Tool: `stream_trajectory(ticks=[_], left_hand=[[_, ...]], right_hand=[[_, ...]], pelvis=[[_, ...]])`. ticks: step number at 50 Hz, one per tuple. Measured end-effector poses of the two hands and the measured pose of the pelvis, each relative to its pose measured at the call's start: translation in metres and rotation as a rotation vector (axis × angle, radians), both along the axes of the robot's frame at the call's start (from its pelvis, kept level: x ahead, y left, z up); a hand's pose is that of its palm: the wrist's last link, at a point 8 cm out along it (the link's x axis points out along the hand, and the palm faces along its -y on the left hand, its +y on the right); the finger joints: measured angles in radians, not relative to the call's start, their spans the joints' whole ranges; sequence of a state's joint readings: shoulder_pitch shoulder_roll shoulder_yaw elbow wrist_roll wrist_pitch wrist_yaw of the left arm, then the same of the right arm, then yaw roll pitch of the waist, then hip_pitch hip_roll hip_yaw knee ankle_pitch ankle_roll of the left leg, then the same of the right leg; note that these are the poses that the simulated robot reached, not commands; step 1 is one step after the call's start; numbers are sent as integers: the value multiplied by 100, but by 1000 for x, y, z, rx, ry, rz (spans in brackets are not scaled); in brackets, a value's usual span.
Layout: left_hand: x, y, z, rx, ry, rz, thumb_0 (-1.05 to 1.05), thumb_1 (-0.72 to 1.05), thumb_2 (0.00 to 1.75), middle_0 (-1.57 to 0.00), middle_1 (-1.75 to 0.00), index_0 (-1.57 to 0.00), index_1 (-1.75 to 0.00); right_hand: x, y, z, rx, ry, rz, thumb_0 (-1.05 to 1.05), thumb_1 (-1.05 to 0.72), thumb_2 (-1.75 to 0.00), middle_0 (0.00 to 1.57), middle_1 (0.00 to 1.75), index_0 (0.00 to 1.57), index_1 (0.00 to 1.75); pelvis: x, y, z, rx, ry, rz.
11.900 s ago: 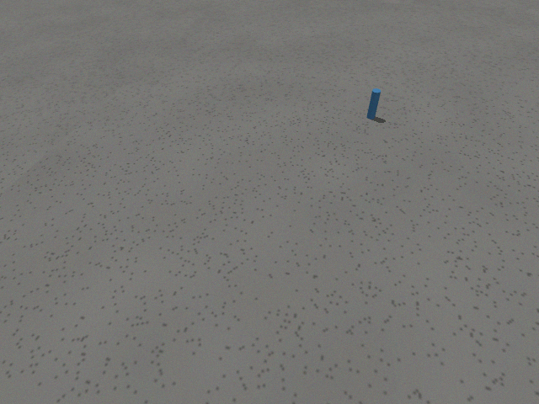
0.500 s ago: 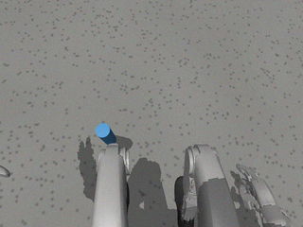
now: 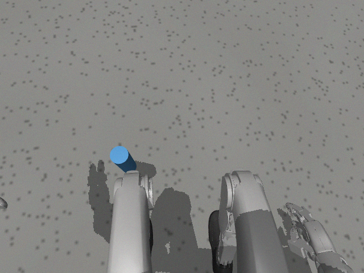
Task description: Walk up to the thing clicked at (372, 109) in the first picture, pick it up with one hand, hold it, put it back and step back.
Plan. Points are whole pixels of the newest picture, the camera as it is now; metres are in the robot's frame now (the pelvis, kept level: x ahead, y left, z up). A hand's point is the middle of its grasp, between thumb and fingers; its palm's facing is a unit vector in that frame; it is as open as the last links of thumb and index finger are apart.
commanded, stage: go down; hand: left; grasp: from the side
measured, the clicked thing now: (124, 161) +0.39 +0.20 -0.31
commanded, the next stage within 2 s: approach in 0.34 s
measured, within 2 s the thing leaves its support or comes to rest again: neither
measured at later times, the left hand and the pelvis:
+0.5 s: hand out of the picture +0.33 +0.39 -0.01, palm faces +0.09 -0.98 -0.15, open 17.4 cm; pelvis +0.00 +0.00 -0.01, yaw +0 degrees
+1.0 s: hand (74, 173) +0.33 +0.31 -0.21, palm faces -0.02 -1.00 +0.01, open 16.7 cm; pelvis +0.00 +0.00 -0.10, yaw -4 degrees
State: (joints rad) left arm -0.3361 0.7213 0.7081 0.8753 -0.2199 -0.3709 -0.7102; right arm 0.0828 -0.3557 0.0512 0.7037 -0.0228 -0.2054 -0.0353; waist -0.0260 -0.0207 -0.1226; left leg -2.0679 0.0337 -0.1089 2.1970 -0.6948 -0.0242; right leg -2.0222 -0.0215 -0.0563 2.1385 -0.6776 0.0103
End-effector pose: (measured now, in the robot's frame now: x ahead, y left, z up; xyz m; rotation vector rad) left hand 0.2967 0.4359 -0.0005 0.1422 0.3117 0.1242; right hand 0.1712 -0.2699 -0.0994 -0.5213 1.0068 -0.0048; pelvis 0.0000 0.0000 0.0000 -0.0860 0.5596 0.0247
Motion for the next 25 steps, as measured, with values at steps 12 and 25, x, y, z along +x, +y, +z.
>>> stream_trajectory(ticks=[12, 25], left_hand=[[7, -2, 4, 3, -37, -15, -1, -54, 13, -5, -10, -4, -11], [3, 0, 3, -3, -44, -17, -1, -55, 12, -6, -9, -4, -10]], right_hand=[[5, 4, -3, 8, -18, 8, 0, -91, -90, 20, 30, 20, 30], [-3, 1, -5, 8, -3, 3, 0, -91, -90, 20, 30, 20, 30]], pelvis=[[-1, 1, -4, -1, -6, 1], [-4, 1, -6, 0, -14, 1]])
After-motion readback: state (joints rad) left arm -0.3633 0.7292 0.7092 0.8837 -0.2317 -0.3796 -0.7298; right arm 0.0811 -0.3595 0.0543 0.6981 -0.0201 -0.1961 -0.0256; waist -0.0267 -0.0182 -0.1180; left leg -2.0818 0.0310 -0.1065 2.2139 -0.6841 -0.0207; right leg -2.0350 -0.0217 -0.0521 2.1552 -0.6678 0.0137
